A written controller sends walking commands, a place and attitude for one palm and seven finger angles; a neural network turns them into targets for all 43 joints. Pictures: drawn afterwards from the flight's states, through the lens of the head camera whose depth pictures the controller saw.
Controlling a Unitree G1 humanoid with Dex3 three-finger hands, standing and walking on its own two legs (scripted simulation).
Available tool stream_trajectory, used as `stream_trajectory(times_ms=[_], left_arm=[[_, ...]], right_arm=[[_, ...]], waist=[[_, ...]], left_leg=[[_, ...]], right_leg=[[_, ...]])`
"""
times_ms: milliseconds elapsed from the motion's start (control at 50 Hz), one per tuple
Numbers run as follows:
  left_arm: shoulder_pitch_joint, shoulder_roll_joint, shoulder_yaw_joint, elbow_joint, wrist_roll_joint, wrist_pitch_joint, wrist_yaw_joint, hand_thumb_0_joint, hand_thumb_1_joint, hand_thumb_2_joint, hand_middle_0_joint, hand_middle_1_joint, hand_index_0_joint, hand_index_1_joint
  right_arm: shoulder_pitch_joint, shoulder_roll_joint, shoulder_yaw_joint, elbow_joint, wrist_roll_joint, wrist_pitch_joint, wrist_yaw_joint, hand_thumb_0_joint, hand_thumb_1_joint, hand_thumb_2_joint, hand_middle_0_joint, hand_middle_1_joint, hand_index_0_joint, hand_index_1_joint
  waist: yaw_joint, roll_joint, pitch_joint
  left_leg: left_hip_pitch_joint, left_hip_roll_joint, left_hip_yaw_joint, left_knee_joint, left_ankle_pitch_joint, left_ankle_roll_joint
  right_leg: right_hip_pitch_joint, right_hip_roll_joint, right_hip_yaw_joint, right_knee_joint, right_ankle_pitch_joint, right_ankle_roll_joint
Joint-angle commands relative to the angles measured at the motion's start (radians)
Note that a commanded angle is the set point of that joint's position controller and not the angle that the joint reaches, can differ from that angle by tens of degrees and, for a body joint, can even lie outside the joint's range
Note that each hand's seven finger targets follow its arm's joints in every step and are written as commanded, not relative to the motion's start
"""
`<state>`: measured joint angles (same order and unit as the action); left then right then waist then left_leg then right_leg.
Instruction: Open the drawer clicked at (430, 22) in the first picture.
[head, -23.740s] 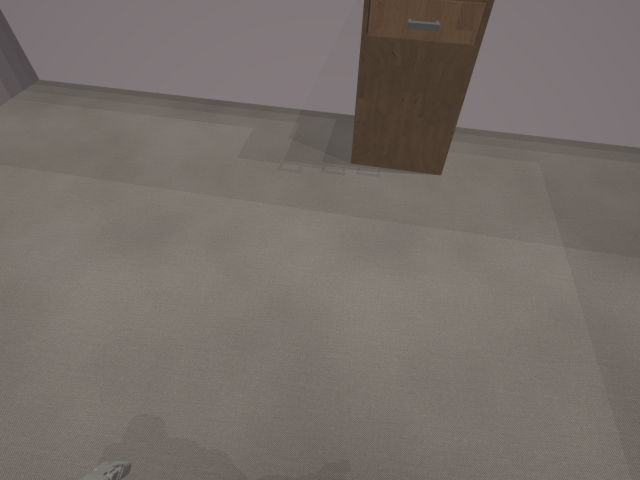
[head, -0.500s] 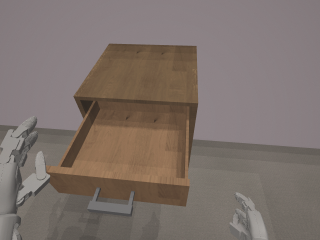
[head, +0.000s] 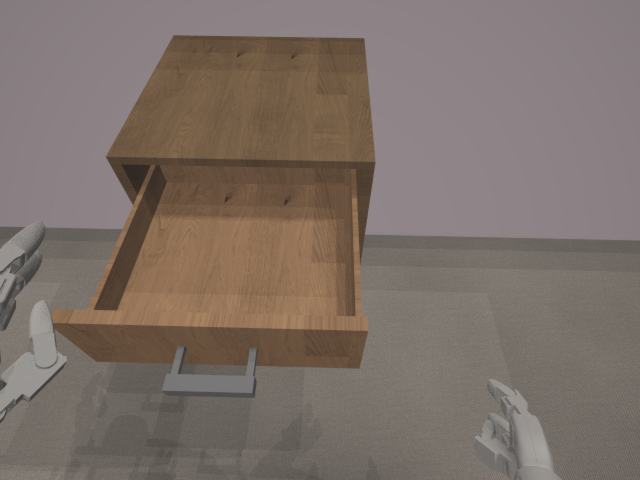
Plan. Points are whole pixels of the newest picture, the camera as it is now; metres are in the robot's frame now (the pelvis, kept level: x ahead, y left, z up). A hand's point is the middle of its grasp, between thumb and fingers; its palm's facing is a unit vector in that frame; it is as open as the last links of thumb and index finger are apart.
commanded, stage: step back with the hand held close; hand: left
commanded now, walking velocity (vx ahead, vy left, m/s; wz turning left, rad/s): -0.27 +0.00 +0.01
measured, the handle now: (213, 370) +0.26 +0.16 -0.06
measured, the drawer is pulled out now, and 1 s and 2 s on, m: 0.30 0.30 0.30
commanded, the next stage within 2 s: stop stepping back and stand still in 0.90 s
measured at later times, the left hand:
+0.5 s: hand out of the picture +0.12 +0.24 +0.16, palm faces +0.40 -0.78 -0.49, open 7.4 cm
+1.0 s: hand out of the picture +0.05 +0.18 +0.16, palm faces +0.30 -0.84 -0.46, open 7.4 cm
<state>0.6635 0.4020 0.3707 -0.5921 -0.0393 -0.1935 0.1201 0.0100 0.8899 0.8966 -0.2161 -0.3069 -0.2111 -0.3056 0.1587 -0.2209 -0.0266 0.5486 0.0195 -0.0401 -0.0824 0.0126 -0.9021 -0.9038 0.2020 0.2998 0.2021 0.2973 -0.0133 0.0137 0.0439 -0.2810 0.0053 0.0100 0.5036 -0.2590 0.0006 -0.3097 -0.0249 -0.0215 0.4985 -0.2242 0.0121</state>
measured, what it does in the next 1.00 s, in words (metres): walks backwards: right foot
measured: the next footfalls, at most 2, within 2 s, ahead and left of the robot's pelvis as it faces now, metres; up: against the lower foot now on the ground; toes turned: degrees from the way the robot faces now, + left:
right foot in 0.96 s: -0.15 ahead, -0.15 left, +0.00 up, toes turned -1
left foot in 1.24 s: -0.19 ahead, +0.08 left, +0.00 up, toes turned +3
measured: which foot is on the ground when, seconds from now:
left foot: down 0.00-1.00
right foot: down 0.00-0.72, up 0.74-0.94, down 0.96-1.00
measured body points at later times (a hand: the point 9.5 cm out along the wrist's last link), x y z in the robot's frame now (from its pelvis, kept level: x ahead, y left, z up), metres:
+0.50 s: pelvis -0.07 +0.00 -0.01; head -0.04 +0.01 +0.43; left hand +0.10 +0.28 +0.19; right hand +0.11 -0.23 -0.09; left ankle +0.00 +0.12 -0.74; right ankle +0.00 -0.12 -0.74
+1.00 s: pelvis -0.16 -0.04 -0.01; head -0.11 -0.03 +0.43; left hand +0.03 +0.23 +0.19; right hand +0.04 -0.25 -0.10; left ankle -0.03 +0.11 -0.74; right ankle -0.19 -0.15 -0.74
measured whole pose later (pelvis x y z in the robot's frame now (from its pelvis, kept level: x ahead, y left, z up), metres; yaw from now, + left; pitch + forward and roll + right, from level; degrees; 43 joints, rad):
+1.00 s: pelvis -0.16 -0.04 -0.01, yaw -1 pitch +2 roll -3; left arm 0.57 0.39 0.37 -0.65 -0.06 -0.24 0.11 0.01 0.89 0.90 -0.21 -0.31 -0.21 -0.30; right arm 0.11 -0.17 0.03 0.61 -0.01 -0.16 -0.03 0.01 -0.90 -0.90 0.21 0.30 0.21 0.30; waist 0.02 0.04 0.08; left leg -0.51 0.13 -0.02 0.58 -0.12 -0.03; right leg -0.26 0.06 -0.04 0.56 -0.36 -0.01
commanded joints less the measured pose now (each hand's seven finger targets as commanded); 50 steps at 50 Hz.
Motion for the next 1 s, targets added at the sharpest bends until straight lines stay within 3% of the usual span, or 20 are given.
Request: stream_trajectory(times_ms=[0, 100, 180, 220, 300, 340, 400, 460, 500, 560, 600, 640, 680, 720, 780, 840, 880, 940, 960, 980], left_arm=[[0.038, 0.124, 0.132, -0.229, -0.008, -0.074, 0.043, 0.0, 0.9, 0.9, -0.2, -0.3, -0.2, -0.3], [0.009, 0.115, 0.12, -0.224, -0.007, -0.082, 0.054, 0.0, 0.9, 0.9, -0.2, -0.3, -0.2, -0.3], [-0.032, 0.12, 0.11, -0.214, -0.007, -0.086, 0.059, 0.0, 0.9, 0.9, -0.2, -0.3, -0.2, -0.3], [-0.04, 0.12, 0.105, -0.216, -0.004, -0.086, 0.065, 0.0, 0.9, 0.9, -0.2, -0.3, -0.2, -0.3], [-0.056, 0.121, 0.11, -0.228, 0.011, -0.091, 0.079, 0.0, 0.9, 0.9, -0.2, -0.3, -0.2, -0.3], [-0.047, 0.124, 0.121, -0.231, 0.023, -0.095, 0.086, 0.0, 0.9, 0.9, -0.2, -0.3, -0.2, -0.3], [-0.021, 0.118, 0.128, -0.24, 0.018, -0.102, 0.075, 0.0, 0.9, 0.9, -0.2, -0.3, -0.2, -0.3], [-0.039, 0.116, 0.137, -0.244, 0.026, -0.119, 0.07, 0.0, 0.9, 0.9, -0.2, -0.3, -0.2, -0.3], [-0.029, 0.117, 0.139, -0.241, 0.014, -0.124, 0.061, 0.0, 0.9, 0.9, -0.2, -0.3, -0.2, -0.3], [-0.065, 0.146, 0.135, -0.248, -0.004, -0.118, 0.064, 0.0, 0.9, 0.9, -0.2, -0.3, -0.2, -0.3], [-0.069, 0.142, 0.136, -0.246, -0.001, -0.109, 0.066, 0.0, 0.9, 0.9, -0.2, -0.3, -0.2, -0.3], [-0.06, 0.155, 0.152, -0.235, 0.003, -0.096, 0.063, 0.0, 0.9, 0.9, -0.2, -0.3, -0.2, -0.3], [-0.05, 0.133, 0.139, -0.261, 0.015, -0.11, 0.063, 0.0, 0.9, 0.9, -0.2, -0.3, -0.2, -0.3], [-0.007, 0.125, 0.156, -0.222, 0.007, -0.122, 0.055, 0.0, 0.9, 0.9, -0.2, -0.3, -0.2, -0.3], [-0.011, 0.095, 0.117, -0.269, -0.013, -0.117, 0.055, 0.0, 0.9, 0.9, -0.2, -0.3, -0.2, -0.3], [-0.041, 0.104, 0.097, -0.292, -0.014, -0.108, 0.04, 0.0, 0.9, 0.9, -0.2, -0.3, -0.2, -0.3], [-0.077, 0.112, 0.096, -0.287, -0.025, -0.108, 0.028, 0.0, 0.9, 0.9, -0.2, -0.3, -0.2, -0.3], [-0.067, 0.173, 0.159, -0.251, -0.024, -0.121, 0.009, 0.0, 0.9, 0.9, -0.2, -0.3, -0.2, -0.3], [-0.075, 0.173, 0.148, -0.256, -0.025, -0.128, 0.007, 0.0, 0.9, 0.9, -0.2, -0.3, -0.2, -0.3], [-0.056, 0.17, 0.134, -0.228, -0.029, -0.118, 0.006, 0.0, 0.9, 0.9, -0.2, -0.3, -0.2, -0.3]], right_arm=[[-0.088, -0.106, -0.033, -0.173, -0.003, -0.078, -0.005, 0.0, -0.9, -0.9, 0.2, 0.3, 0.2, 0.3], [-0.066, -0.107, -0.032, -0.161, -0.002, -0.1, -0.006, 0.0, -0.9, -0.9, 0.2, 0.3, 0.2, 0.3], [-0.053, -0.104, -0.031, -0.14, -0.004, -0.106, -0.003, 0.0, -0.9, -0.9, 0.2, 0.3, 0.2, 0.3], [-0.053, -0.104, -0.026, -0.136, -0.006, -0.105, -0.002, 0.0, -0.9, -0.9, 0.2, 0.3, 0.2, 0.3], [-0.079, -0.108, -0.015, -0.158, -0.011, -0.109, -0.011, 0.0, -0.9, -0.9, 0.2, 0.3, 0.2, 0.3], [-0.077, -0.113, -0.019, -0.166, -0.006, -0.118, -0.014, 0.0, -0.9, -0.9, 0.2, 0.3, 0.2, 0.3], [-0.066, -0.111, -0.019, -0.17, -0.014, -0.135, -0.008, 0.0, -0.9, -0.9, 0.2, 0.3, 0.2, 0.3], [-0.054, -0.112, -0.018, -0.159, -0.026, -0.149, -0.004, 0.0, -0.9, -0.9, 0.2, 0.3, 0.2, 0.3], [-0.041, -0.111, -0.026, -0.153, -0.011, -0.149, 0.008, 0.0, -0.9, -0.9, 0.2, 0.3, 0.2, 0.3], [-0.025, -0.095, -0.031, -0.107, -0.012, -0.137, 0.018, 0.0, -0.9, -0.9, 0.2, 0.3, 0.2, 0.3], [-0.042, -0.079, -0.025, -0.091, -0.02, -0.121, 0.023, 0.0, -0.9, -0.9, 0.2, 0.3, 0.2, 0.3], [-0.068, -0.08, -0.016, -0.092, -0.021, -0.109, 0.016, 0.0, -0.9, -0.9, 0.2, 0.3, 0.2, 0.3], [-0.085, -0.115, -0.03, -0.12, -0.023, -0.112, 0.008, 0.0, -0.9, -0.9, 0.2, 0.3, 0.2, 0.3], [-0.063, -0.097, -0.042, -0.129, -0.025, -0.135, 0.013, 0.0, -0.9, -0.9, 0.2, 0.3, 0.2, 0.3], [-0.034, -0.095, -0.046, -0.075, -0.035, -0.16, 0.021, 0.0, -0.9, -0.9, 0.2, 0.3, 0.2, 0.3], [-0.051, -0.106, -0.031, -0.061, -0.032, -0.174, 0.037, 0.0, -0.9, -0.9, 0.2, 0.3, 0.2, 0.3], [-0.074, -0.112, -0.016, -0.062, -0.029, -0.182, 0.041, 0.0, -0.9, -0.9, 0.2, 0.3, 0.2, 0.3], [-0.09, -0.117, -0.015, -0.075, -0.017, -0.174, 0.043, 0.0, -0.9, -0.9, 0.2, 0.3, 0.2, 0.3], [-0.078, -0.091, -0.01, -0.085, -0.005, -0.16, 0.046, 0.0, -0.9, -0.9, 0.2, 0.3, 0.2, 0.3], [-0.081, -0.092, -0.034, -0.103, 0.024, -0.157, 0.044, 0.0, -0.9, -0.9, 0.2, 0.3, 0.2, 0.3]], waist=[[0.021, 0.074, -0.205], [0.011, 0.027, -0.177], [-0.001, -0.074, -0.141], [0.002, -0.084, -0.124], [0.006, 0.082, -0.077], [0.011, 0.162, -0.092], [0.016, 0.13, -0.155], [0.009, 0.103, -0.118], [0.009, 0.024, -0.142], [-0.003, -0.174, -0.166], [-0.004, -0.214, -0.192], [-0.007, -0.111, -0.14], [0.004, 0.167, -0.135], [-0.003, 0.251, -0.186], [0.012, 0.147, -0.197], [0.018, 0.23, -0.196], [0.025, 0.2, -0.186], [0.03, 0.098, -0.169], [0.017, -0.073, -0.192], [0.008, -0.29, -0.216]], left_leg=[[-0.078, 0.123, -0.092, -0.091, 0.272, 0.042], [-0.147, 0.095, -0.082, -0.045, 0.054, 0.043], [-0.076, 0.033, -0.056, 0.05, -0.1, 0.027], [-0.046, 0.032, -0.06, 0.047, -0.134, 0.024], [-0.242, 0.129, -0.155, -0.171, -0.261, 0.061], [-0.378, 0.183, -0.205, -0.243, -0.289, 0.085], [-0.36, 0.178, -0.178, -0.165, -0.13, 0.085], [-0.468, 0.165, -0.182, -0.156, -0.271, 0.088], [-0.386, 0.104, -0.122, -0.043, -0.291, 0.065], [-0.105, -0.018, -0.026, 0.265, -0.173, 0.001], [-0.02, -0.02, -0.026, 0.308, -0.138, 0.0], [-0.014, 0.019, -0.054, 0.037, -0.089, 0.012], [-0.178, 0.237, -0.265, -0.183, 0.114, 0.095], [-0.334, 0.35, -0.305, -0.293, -0.077, 0.155], [-0.042, 0.315, -0.217, -0.111, 0.475, 0.164], [0.036, 0.3, -0.18, -0.097, 0.492, 0.136], [-0.002, 0.293, -0.2, -0.092, 0.367, 0.122], [-0.062, 0.193, -0.107, 0.0, 0.098, 0.058], [-0.072, 0.092, -0.001, 0.146, 0.044, 0.007], [-0.124, -0.039, 0.024, 0.409, -0.143, -0.036]], right_leg=[[0.176, -0.043, 0.01, 0.059, 0.228, -0.012], [0.121, -0.075, 0.08, 0.015, 0.135, -0.03], [-0.038, -0.143, 0.177, -0.141, -0.049, -0.068], [-0.093, -0.149, 0.167, -0.166, -0.152, -0.07], [0.03, -0.038, 0.075, -0.017, -0.229, -0.012], [0.176, 0.013, 0.022, 0.136, -0.099, 0.001], [0.212, 0.008, 0.034, 0.174, 0.041, -0.002], [0.237, 0.004, 0.064, 0.171, 0.02, -0.013], [0.138, -0.053, 0.154, 0.065, -0.021, -0.038], [-0.124, -0.252, 0.348, -0.211, -0.109, -0.14], [-0.14, -0.281, 0.29, -0.207, -0.012, -0.154], [-0.132, -0.189, 0.195, -0.113, 0.015, -0.097], [-0.001, 0.007, 0.039, 0.192, 0.005, 0.002], [0.086, 0.058, 0.043, 0.528, -0.279, 0.002], [-0.091, 0.04, 0.044, 0.437, -0.289, 0.008], [-0.055, 0.028, 0.024, 0.264, -0.226, 0.008], [0.028, 0.025, 0.026, 0.104, -0.155, 0.008], [0.1, -0.008, -0.001, -0.134, 0.062, -0.004], [0.093, -0.126, 0.106, -0.186, 0.259, -0.052], [0.026, -0.298, 0.316, -0.223, 0.357, -0.126]])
